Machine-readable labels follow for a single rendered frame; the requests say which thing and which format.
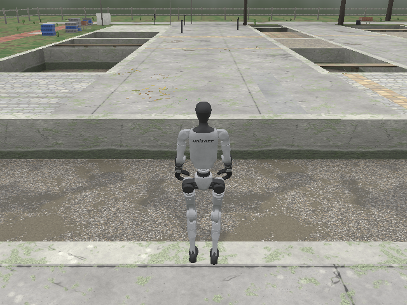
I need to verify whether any robot right upper arm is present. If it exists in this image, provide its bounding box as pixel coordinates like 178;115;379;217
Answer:
217;129;231;163

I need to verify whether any robot right shin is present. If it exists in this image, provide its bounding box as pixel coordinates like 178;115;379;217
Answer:
211;212;221;256

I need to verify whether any robot shin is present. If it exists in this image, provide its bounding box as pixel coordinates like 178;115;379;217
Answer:
186;210;197;254
211;212;221;256

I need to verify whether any robot left forearm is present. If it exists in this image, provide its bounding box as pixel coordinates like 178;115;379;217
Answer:
175;155;183;173

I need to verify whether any robot right hand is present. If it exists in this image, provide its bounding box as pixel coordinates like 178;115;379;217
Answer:
217;169;232;180

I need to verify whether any robot left shin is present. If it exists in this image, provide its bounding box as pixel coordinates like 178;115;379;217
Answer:
186;210;197;254

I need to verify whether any robot right forearm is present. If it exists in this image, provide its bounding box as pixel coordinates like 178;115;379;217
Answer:
224;154;232;172

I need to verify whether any robot left hand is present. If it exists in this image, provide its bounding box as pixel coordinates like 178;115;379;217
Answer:
175;170;190;180

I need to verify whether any robot left upper arm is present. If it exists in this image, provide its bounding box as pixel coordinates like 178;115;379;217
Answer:
176;129;190;164

